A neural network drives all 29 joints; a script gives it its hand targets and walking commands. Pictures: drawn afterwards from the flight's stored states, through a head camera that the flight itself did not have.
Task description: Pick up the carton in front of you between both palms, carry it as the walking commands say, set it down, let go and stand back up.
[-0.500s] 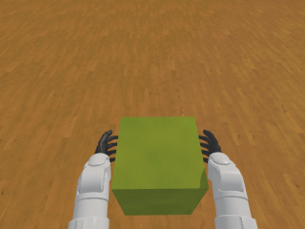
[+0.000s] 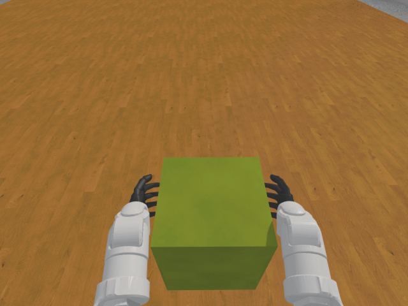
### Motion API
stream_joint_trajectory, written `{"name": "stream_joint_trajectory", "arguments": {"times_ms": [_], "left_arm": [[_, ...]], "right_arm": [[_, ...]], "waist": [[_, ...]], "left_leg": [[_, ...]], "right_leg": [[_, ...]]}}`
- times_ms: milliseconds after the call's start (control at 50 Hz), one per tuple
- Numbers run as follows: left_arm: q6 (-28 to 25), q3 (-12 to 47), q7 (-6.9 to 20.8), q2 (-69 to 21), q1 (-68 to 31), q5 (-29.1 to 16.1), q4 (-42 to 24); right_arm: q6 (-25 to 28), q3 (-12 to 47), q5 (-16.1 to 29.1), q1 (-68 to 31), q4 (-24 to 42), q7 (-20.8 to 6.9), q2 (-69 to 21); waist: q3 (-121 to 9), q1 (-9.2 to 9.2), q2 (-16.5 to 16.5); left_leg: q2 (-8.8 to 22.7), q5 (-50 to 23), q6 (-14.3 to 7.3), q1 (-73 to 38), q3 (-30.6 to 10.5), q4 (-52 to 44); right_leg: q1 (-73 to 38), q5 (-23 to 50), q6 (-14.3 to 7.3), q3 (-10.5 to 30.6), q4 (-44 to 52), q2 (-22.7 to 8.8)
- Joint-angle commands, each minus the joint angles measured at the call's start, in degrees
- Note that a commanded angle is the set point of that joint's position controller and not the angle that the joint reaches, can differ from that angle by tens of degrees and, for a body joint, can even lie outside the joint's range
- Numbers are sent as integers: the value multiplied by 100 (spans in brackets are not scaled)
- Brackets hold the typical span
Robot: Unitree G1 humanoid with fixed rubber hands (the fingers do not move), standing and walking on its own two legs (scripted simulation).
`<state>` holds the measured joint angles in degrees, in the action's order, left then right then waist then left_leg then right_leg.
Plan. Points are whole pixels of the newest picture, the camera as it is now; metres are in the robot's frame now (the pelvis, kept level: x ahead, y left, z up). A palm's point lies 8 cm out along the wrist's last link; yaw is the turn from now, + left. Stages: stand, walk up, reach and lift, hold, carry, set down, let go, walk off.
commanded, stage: hold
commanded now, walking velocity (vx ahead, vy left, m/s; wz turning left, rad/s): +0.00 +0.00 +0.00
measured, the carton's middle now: (211, 226) +0.30 +0.00 -0.03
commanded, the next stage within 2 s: set down in 0.16 s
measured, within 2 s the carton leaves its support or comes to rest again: neither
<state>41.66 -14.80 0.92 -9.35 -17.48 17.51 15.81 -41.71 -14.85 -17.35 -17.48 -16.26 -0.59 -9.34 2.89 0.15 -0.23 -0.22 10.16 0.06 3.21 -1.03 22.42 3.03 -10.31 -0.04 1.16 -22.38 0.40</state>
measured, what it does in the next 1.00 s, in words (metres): lowers itself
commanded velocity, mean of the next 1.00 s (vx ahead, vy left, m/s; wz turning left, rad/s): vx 0.00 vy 0.00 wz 0.00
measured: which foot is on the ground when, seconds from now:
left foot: down 0.00-1.00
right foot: down 0.00-1.00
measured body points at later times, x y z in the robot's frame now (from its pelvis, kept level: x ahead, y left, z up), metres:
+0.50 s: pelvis +0.00 +0.00 -0.01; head +0.01 +0.00 +0.44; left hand +0.34 +0.16 +0.01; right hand +0.35 -0.15 +0.01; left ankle +0.04 +0.12 -0.74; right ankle +0.03 -0.12 -0.74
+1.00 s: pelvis -0.02 -0.01 -0.11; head +0.19 -0.01 +0.28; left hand +0.39 +0.15 -0.19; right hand +0.40 -0.15 -0.19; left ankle +0.04 +0.12 -0.74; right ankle +0.03 -0.12 -0.74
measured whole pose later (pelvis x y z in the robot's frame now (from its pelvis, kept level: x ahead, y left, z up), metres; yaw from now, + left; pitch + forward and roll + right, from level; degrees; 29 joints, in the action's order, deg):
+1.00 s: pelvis -0.02 -0.01 -0.11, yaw +0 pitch +35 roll +0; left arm 10.9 -25.4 -2.0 -8.9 -36.0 12.2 28.4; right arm -11.3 -22.9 -12.5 -38.0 -31.8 0.1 -5.1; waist -7.5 0.5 0.2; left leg -3.6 21.1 1.9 76.7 -4.8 63.2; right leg 76.8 -21.6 0.8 4.7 -63.8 4.3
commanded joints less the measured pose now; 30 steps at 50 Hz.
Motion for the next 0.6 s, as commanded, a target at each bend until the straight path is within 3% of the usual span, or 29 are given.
{"name": "stream_joint_trajectory", "arguments": {"times_ms": [0, 220, 360, 480, 580], "left_arm": [[-171, 2882, 1406, -5277, -2805, -1386, 84], [-256, 2629, 1518, -5412, -3358, -1305, 521], [-647, 1490, 1362, -5154, -4075, -654, 1559], [-1308, 328, 960, -4208, -3724, 123, 1924], [-2347, 625, 867, -3944, -3321, 31, 1799]], "right_arm": [[196, 2861, 1391, -2893, -1, -1421, -5263], [272, 2630, 1315, -3448, -413, -1541, -5352], [698, 1477, 650, -4173, -1501, -1456, -4973], [1354, 346, -165, -3797, -1967, -1143, -3989], [2394, 598, -115, -3402, -1878, -1063, -3715]], "waist": [[-1029, -11, 55], [-954, -3, 32], [-584, -9, 41], [-679, 31, 101], [-1731, -23, -15]], "left_leg": [[-354, 441, -99, -30, -307, -476], [-331, 798, -95, 66, -299, -451], [-349, 1134, -103, 413, -290, -132], [-434, 236, -56, 1193, -259, 447], [-587, -998, 49, 1878, -217, 1197]], "right_leg": [[88, -491, -111, 299, 487, 368], [232, -871, -110, 290, 459, 340], [756, -1216, -152, 231, 110, 364], [1397, -334, -143, 218, -495, 486], [2100, 895, -63, 229, -1203, 575]]}}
